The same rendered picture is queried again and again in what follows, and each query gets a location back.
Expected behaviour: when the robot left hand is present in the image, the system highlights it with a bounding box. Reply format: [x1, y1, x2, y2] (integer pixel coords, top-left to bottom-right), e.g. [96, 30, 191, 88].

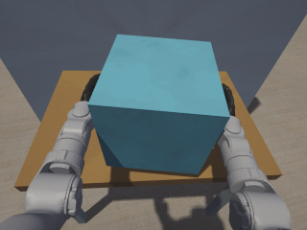
[81, 73, 101, 102]

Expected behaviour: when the robot right forearm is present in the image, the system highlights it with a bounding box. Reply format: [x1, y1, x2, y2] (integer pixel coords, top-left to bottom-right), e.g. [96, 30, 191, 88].
[217, 115, 292, 229]

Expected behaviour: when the robot right hand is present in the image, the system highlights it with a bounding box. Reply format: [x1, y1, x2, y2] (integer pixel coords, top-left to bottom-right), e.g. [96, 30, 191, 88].
[222, 83, 236, 117]

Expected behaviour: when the carton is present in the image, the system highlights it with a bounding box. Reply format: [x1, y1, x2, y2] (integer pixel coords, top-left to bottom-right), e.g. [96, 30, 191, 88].
[87, 34, 230, 174]

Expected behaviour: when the robot right upper arm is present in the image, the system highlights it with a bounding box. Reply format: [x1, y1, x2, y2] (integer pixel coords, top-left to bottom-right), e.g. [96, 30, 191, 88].
[228, 190, 292, 230]

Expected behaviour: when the table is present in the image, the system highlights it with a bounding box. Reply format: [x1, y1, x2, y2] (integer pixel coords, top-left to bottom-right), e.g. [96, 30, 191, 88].
[14, 70, 282, 224]

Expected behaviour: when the robot left forearm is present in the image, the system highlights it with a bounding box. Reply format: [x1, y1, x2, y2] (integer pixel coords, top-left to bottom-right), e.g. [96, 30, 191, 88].
[24, 101, 94, 211]

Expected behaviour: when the robot left upper arm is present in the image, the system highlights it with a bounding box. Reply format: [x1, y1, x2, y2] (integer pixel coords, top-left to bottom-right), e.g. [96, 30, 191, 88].
[0, 172, 83, 230]

